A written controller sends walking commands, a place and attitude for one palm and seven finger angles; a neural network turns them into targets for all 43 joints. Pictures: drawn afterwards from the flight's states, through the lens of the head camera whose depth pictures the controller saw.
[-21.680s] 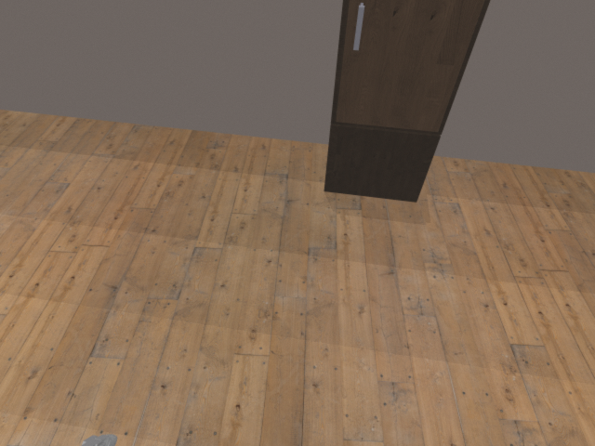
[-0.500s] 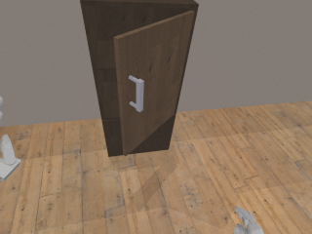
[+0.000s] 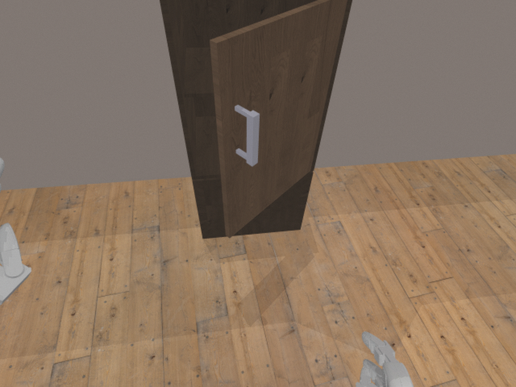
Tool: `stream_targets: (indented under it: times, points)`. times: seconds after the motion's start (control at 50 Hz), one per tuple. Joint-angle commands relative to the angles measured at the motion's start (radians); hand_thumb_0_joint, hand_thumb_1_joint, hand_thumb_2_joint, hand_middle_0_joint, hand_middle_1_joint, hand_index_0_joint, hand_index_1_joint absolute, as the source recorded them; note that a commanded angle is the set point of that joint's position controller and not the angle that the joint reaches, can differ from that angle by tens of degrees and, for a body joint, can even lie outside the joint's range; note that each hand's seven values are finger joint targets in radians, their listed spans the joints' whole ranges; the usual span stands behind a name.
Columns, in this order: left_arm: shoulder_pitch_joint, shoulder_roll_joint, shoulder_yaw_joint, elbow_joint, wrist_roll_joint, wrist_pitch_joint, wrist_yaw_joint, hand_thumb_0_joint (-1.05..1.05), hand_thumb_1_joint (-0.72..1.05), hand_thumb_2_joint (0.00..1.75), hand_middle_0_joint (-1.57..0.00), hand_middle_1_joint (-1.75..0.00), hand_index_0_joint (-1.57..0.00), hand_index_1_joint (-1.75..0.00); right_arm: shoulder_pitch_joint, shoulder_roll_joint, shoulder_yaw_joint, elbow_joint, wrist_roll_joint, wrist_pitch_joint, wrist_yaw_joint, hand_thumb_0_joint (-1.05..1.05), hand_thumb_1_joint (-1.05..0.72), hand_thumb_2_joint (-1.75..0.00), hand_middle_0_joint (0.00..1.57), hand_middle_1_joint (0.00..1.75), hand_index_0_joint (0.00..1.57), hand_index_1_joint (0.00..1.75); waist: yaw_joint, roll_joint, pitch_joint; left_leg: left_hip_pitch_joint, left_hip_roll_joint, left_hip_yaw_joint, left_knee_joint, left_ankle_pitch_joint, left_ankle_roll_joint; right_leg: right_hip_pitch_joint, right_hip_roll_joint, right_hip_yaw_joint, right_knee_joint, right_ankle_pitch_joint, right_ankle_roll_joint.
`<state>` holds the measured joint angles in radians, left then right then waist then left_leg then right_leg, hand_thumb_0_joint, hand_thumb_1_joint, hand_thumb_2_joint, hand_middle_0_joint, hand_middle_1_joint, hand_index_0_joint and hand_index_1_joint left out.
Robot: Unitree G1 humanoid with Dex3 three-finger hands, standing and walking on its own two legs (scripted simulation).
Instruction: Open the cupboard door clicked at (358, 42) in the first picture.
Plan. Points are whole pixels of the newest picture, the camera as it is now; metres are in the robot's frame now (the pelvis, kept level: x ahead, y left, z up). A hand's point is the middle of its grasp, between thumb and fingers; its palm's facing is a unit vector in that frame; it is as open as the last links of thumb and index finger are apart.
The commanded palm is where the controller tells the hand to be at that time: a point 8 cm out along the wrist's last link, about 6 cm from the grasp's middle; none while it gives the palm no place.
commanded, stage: let the arm hang, fingers relaxed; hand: left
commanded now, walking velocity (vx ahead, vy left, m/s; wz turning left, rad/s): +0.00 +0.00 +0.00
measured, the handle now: (246, 136) +0.61 +0.06 +0.05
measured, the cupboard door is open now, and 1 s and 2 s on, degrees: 40 40 40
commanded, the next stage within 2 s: look to check the result in 1.16 s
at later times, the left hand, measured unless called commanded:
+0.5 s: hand out of the picture +0.00 +0.19 -0.17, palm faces +0.12 -0.97 -0.20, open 6.9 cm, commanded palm none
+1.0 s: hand out of the picture -0.01 +0.17 -0.17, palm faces +0.09 -0.99 -0.15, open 7.3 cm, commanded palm none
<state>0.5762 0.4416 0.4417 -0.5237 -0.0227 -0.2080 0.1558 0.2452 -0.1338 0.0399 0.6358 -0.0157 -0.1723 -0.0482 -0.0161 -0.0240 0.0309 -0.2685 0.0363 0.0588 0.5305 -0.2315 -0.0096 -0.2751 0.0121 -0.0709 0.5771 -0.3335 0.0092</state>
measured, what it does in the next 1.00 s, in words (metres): steps on the spot: left foot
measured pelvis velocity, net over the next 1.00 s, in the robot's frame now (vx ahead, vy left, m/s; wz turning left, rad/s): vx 0.01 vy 0.02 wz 0.04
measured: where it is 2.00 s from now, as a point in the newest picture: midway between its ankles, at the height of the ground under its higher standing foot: outside the picture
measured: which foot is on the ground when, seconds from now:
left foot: down 0.00-0.04, up 0.06-0.26, down 0.28-1.00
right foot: down 0.00-1.00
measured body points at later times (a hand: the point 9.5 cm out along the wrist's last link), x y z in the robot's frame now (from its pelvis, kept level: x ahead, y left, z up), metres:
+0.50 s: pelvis +0.01 +0.00 +0.01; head +0.03 +0.01 +0.46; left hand -0.01 +0.24 -0.15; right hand +0.02 -0.23 -0.15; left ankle +0.01 +0.12 -0.73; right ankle +0.03 -0.08 -0.73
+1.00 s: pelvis +0.01 +0.02 +0.01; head +0.01 +0.01 +0.46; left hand -0.02 +0.22 -0.15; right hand -0.02 -0.18 -0.16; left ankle +0.01 +0.12 -0.73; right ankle +0.03 -0.08 -0.73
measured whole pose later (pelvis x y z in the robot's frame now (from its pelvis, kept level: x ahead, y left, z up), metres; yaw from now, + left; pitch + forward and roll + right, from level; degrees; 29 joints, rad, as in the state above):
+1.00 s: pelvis +0.01 +0.02 +0.01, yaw +2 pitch -2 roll +0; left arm 0.30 0.10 0.01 1.17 0.01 0.00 0.03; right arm 0.32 -0.10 0.01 1.16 -0.03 0.01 -0.03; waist -0.01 0.01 0.03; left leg -0.16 0.01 0.08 0.42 -0.22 0.02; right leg -0.18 -0.02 -0.10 0.42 -0.21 -0.03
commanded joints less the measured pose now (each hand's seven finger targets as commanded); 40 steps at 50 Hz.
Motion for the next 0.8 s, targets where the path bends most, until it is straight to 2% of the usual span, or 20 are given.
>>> stream_targets:
  times: [0.0,0.02,0.04,0.06,0.08,0.1,0.14,0.18,0.22,0.24,0.26,0.28,0.3,0.32,0.34,0.36,0.42,0.5,0.66,0.78]
  points:
    - [-0.043,0.159,0.12,-0.082,-0.01,-0.033,0.021,0.0,0.9,0.9,-0.2,-0.3,-0.2,-0.3,-0.093,-0.174,-0.078,-0.137,0.006,-0.017,-0.018,0.0,-0.9,-0.9,0.2,0.3,0.2,0.3,-0.001,0.033,-0.05,-0.151,0.041,-0.027,0.008,-0.2,0.03,0.132,-0.105,0.225,-0.249,0.031,-0.065]
    - [-0.051,0.144,0.102,-0.072,-0.02,-0.02,0.017,0.0,0.9,0.9,-0.2,-0.3,-0.2,-0.3,-0.086,-0.168,-0.083,-0.136,0.011,-0.009,-0.015,0.0,-0.9,-0.9,0.2,0.3,0.2,0.3,0.003,-0.106,-0.053,-0.144,-0.01,-0.022,0.15,-0.204,0.013,0.059,-0.196,0.407,-0.332,-0.093,-0.106]
    - [-0.14,-0.054,-0.298,0.622,0.081,0.137,-0.116,0.0,0.9,0.9,-0.2,-0.3,-0.2,-0.3,-0.117,-0.26,-0.113,0.078,0.005,0.011,0.069,0.0,-0.9,-0.9,0.2,0.3,0.2,0.3,-0.029,-0.127,-0.014,-0.255,0.052,-0.058,0.358,-0.241,0.009,-0.015,-0.371,0.319,-0.2,0.357,-0.168]
    - [-0.136,-0.091,-0.286,0.672,0.065,0.185,-0.141,0.0,0.9,0.9,-0.2,-0.3,-0.2,-0.3,-0.032,-0.193,-0.114,0.079,0.006,0.075,0.062,0.0,-0.9,-0.9,0.2,0.3,0.2,0.3,-0.022,-0.1,-0.085,-0.171,0.041,-0.081,0.377,-0.29,0.01,-0.018,-0.322,0.278,-0.139,0.453,-0.196]
    - [-0.159,-0.121,-0.297,0.693,0.058,0.195,-0.148,0.0,0.9,0.9,-0.2,-0.3,-0.2,-0.3,-0.016,-0.155,-0.093,0.061,0.007,0.119,0.058,0.0,-0.9,-0.9,0.2,0.3,0.2,0.3,-0.01,-0.126,-0.077,-0.204,0.01,-0.026,0.378,-0.299,0.008,0.024,-0.287,0.204,-0.122,0.461,-0.198]
    - [-0.193,-0.127,-0.309,0.736,0.062,0.201,-0.147,0.0,0.9,0.9,-0.2,-0.3,-0.2,-0.3,-0.02,-0.148,-0.092,0.051,0.001,0.136,0.057,0.0,-0.9,-0.9,0.2,0.3,0.2,0.3,-0.006,-0.197,-0.064,-0.234,-0.005,-0.012,0.368,-0.301,0.01,0.069,-0.276,0.182,-0.105,0.535,-0.2]
    - [-0.227,-0.115,-0.328,0.854,0.063,0.204,-0.142,0.0,0.9,0.9,-0.2,-0.3,-0.2,-0.3,-0.047,-0.151,-0.09,0.045,-0.008,0.168,0.052,0.0,-0.9,-0.9,0.2,0.3,0.2,0.3,0.012,-0.261,-0.047,-0.215,-0.026,0.013,0.31,-0.291,0.014,0.125,-0.257,0.14,-0.107,0.664,-0.198]
    - [-0.263,-0.102,-0.34,0.993,0.062,0.208,-0.136,0.0,0.9,0.9,-0.2,-0.3,-0.2,-0.3,-0.046,-0.148,-0.09,0.078,-0.017,0.19,0.045,0.0,-0.9,-0.9,0.2,0.3,0.2,0.3,0.011,-0.265,-0.045,-0.136,-0.035,0.015,0.219,-0.243,0.013,0.133,-0.236,0.129,-0.133,0.647,-0.176]
    - [-0.316,-0.094,-0.356,1.112,0.05,0.213,-0.132,0.0,0.9,0.9,-0.2,-0.3,-0.2,-0.3,0.004,-0.144,-0.084,0.145,-0.02,0.196,0.041,0.0,-0.9,-0.9,0.2,0.3,0.2,0.3,-0.015,-0.166,-0.063,-0.003,-0.022,-0.004,0.047,-0.105,0.019,0.095,-0.217,0.121,-0.134,0.457,-0.137]
    - [-0.334,-0.103,-0.366,1.17,0.042,0.213,-0.135,0.0,0.9,0.9,-0.2,-0.3,-0.2,-0.3,0.03,-0.158,-0.078,0.179,-0.021,0.189,0.039,0.0,-0.9,-0.9,0.2,0.3,0.2,0.3,-0.027,-0.06,-0.082,0.091,0.021,-0.066,-0.052,0.099,0.036,0.043,-0.189,0.109,-0.099,0.329,-0.092]
    - [-0.318,-0.139,-0.377,1.219,0.037,0.214,-0.138,0.0,0.9,0.9,-0.2,-0.3,-0.2,-0.3,-0.001,-0.185,-0.069,0.201,-0.028,0.179,0.034,0.0,-0.9,-0.9,0.2,0.3,0.2,0.3,0.002,0.097,-0.081,0.097,0.108,-0.171,-0.093,0.233,0.072,0.018,-0.127,0.081,-0.082,0.229,-0.044]
    - [-0.306,-0.153,-0.388,1.269,0.04,0.216,-0.136,0.0,0.9,0.9,-0.2,-0.3,-0.2,-0.3,-0.035,-0.202,-0.06,0.216,-0.03,0.178,0.03,0.0,-0.9,-0.9,0.2,0.3,0.2,0.3,0.025,0.157,-0.065,0.022,0.144,-0.191,-0.114,0.175,0.089,0.07,-0.099,0.071,-0.13,0.097,-0.029]
    - [-0.314,-0.134,-0.386,1.326,0.041,0.218,-0.136,0.0,0.9,0.9,-0.2,-0.3,-0.2,-0.3,-0.06,-0.188,-0.055,0.238,-0.023,0.18,0.028,0.0,-0.9,-0.9,0.2,0.3,0.2,0.3,0.028,0.224,-0.039,-0.041,0.118,-0.169,-0.148,0.058,0.075,0.109,-0.097,0.07,-0.16,0.055,-0.032]
    - [-0.321,-0.139,-0.387,1.379,0.036,0.217,-0.14,0.0,0.9,0.9,-0.2,-0.3,-0.2,-0.3,-0.056,-0.164,-0.05,0.267,-0.02,0.181,0.024,0.0,-0.9,-0.9,0.2,0.3,0.2,0.3,0.021,0.243,0.001,-0.071,0.097,-0.149,-0.171,-0.013,0.058,0.116,-0.102,0.074,-0.178,0.07,-0.043]
    - [-0.297,-0.18,-0.37,1.406,0.039,0.212,-0.138,0.0,0.9,0.9,-0.2,-0.3,-0.2,-0.3,-0.039,-0.136,-0.054,0.283,-0.026,0.181,0.019,0.0,-0.9,-0.9,0.2,0.3,0.2,0.3,0.027,0.286,-0.013,-0.065,0.089,-0.135,-0.185,-0.036,0.053,0.142,-0.107,0.071,-0.197,0.102,-0.053]
    - [-0.29,-0.167,-0.378,1.442,0.035,0.208,-0.138,0.0,0.9,0.9,-0.2,-0.3,-0.2,-0.3,-0.026,-0.131,-0.052,0.303,-0.023,0.181,0.016,0.0,-0.9,-0.9,0.2,0.3,0.2,0.3,0.027,0.295,-0.023,-0.049,0.079,-0.126,-0.185,-0.021,0.048,0.159,-0.112,0.075,-0.206,0.139,-0.059]
    - [-0.292,-0.169,-0.394,1.521,0.032,0.198,-0.136,0.0,0.9,0.9,-0.2,-0.3,-0.2,-0.3,0.034,-0.122,-0.053,0.357,-0.013,0.179,0.011,0.0,-0.9,-0.9,0.2,0.3,0.2,0.3,0.015,0.165,-0.042,0.019,0.079,-0.106,-0.174,0.051,0.041,0.163,-0.128,0.075,-0.243,0.192,-0.064]
    - [-0.282,-0.177,-0.407,1.594,0.029,0.194,-0.133,0.0,0.9,0.9,-0.2,-0.3,-0.2,-0.3,0.081,-0.121,-0.052,0.41,-0.007,0.178,0.009,0.0,-0.9,-0.9,0.2,0.3,0.2,0.3,0.01,0.038,-0.004,0.048,0.08,-0.098,-0.193,0.057,0.042,0.136,-0.127,0.069,-0.267,0.161,-0.063]
    - [-0.238,-0.205,-0.417,1.665,0.028,0.195,-0.123,0.0,0.9,0.9,-0.2,-0.3,-0.2,-0.3,0.128,-0.08,-0.044,0.482,-0.008,0.18,0.01,0.0,-0.9,-0.9,0.2,0.3,0.2,0.3,0.006,-0.023,0.051,0.061,0.061,-0.067,-0.202,0.028,0.045,0.079,-0.133,0.086,-0.288,0.087,-0.058]
    - [-0.218,-0.226,-0.416,1.675,0.029,0.195,-0.118,0.0,0.9,0.9,-0.2,-0.3,-0.2,-0.3,0.142,-0.054,-0.041,0.505,-0.009,0.178,0.009,0.0,-0.9,-0.9,0.2,0.3,0.2,0.3,0.008,0.005,0.079,0.047,0.057,-0.067,-0.209,0.012,0.047,0.055,-0.13,0.091,-0.278,0.074,-0.056]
